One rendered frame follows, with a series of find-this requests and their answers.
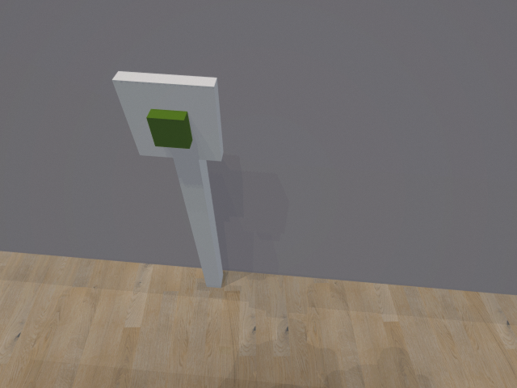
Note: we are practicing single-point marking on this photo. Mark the button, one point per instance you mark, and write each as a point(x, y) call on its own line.
point(170, 128)

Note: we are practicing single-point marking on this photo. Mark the panel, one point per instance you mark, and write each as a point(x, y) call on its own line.
point(198, 96)

